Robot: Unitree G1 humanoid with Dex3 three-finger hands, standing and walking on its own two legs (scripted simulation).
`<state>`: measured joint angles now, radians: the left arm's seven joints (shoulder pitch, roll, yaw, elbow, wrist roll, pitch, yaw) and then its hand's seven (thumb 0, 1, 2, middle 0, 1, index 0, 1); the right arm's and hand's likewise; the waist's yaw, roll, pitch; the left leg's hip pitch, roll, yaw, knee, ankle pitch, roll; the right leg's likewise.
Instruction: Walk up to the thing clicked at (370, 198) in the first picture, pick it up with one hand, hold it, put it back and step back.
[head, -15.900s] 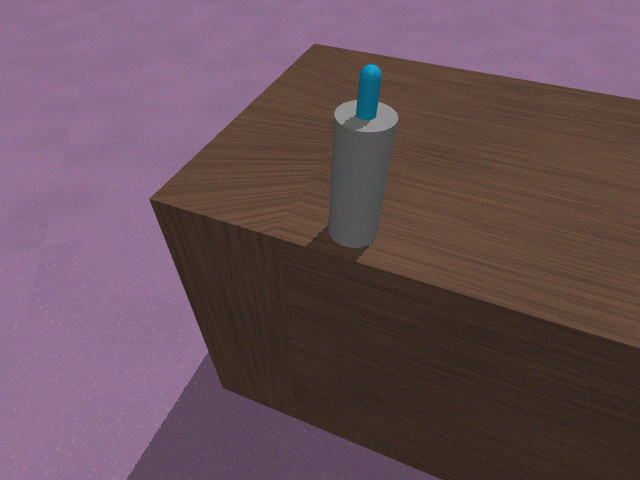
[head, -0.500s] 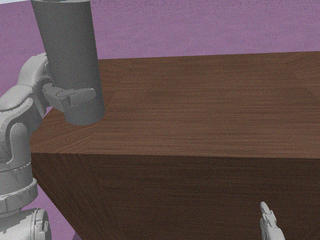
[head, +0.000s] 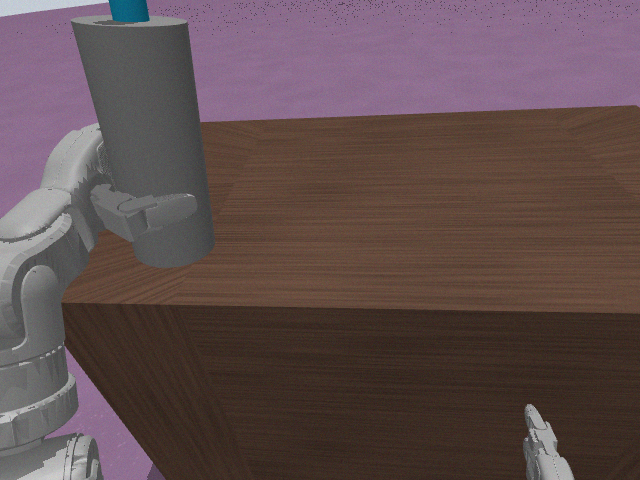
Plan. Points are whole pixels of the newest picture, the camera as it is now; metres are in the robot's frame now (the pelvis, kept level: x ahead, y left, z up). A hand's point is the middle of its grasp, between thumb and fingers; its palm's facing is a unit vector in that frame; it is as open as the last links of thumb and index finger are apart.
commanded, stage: hold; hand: left
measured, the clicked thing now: (150, 116) +0.32 +0.14 +0.37
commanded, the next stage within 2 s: crouch in 1.72 s
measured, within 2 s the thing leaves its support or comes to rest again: neither
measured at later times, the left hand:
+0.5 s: hand (156, 176) +0.31 +0.15 +0.31, palm faces +0.01 -1.00 -0.08, open 11.4 cm
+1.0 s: hand (157, 196) +0.30 +0.15 +0.30, palm faces +0.00 -0.99 -0.11, open 11.4 cm
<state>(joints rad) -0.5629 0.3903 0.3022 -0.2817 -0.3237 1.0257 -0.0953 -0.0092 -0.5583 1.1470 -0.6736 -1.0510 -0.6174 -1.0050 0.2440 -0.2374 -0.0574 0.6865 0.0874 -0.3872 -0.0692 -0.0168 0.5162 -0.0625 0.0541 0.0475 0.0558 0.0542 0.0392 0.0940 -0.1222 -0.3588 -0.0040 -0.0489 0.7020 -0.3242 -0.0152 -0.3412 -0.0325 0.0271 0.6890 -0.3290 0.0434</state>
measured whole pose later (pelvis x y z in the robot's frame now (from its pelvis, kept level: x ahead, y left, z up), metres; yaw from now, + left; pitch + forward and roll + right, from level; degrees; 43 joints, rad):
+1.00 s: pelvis -0.01 +0.00 +0.00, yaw +0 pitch -2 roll +0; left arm -0.52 0.39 0.28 -0.30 -0.32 0.99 -0.11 -0.01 -0.57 1.16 -0.68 -1.05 -0.62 -1.01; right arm 0.22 -0.23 -0.05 0.71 0.08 -0.45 -0.11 -0.02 0.51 -0.07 0.05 0.05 0.06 0.05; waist 0.04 0.10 -0.12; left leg -0.37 0.00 -0.05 0.72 -0.32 -0.02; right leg -0.35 -0.03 0.02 0.71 -0.33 0.04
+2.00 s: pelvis -0.02 -0.01 +0.00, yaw +0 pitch -2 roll +0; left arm -0.59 0.37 0.27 -0.14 -0.29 0.93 -0.07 -0.01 -0.57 1.16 -0.68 -1.05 -0.62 -1.01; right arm 0.25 -0.23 -0.07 0.68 0.08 -0.47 -0.11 -0.02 0.54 -0.06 0.05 0.05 0.06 0.05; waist 0.03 0.09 -0.11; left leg -0.37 0.00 -0.05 0.71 -0.30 -0.03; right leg -0.36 -0.03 0.02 0.70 -0.31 0.03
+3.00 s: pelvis +0.01 +0.00 +0.00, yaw -1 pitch +3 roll -1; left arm -0.62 0.28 0.21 0.40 -0.16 0.37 -0.02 -0.01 -0.56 1.15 -0.68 -1.05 -0.62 -1.01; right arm 0.27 -0.21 -0.04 0.62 0.00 -0.45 -0.11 -0.02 0.55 -0.05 0.06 0.05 0.06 0.05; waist -0.04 0.05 -0.07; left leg -0.42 0.01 -0.03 0.71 -0.34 -0.02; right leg -0.41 -0.02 0.04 0.69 -0.33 0.04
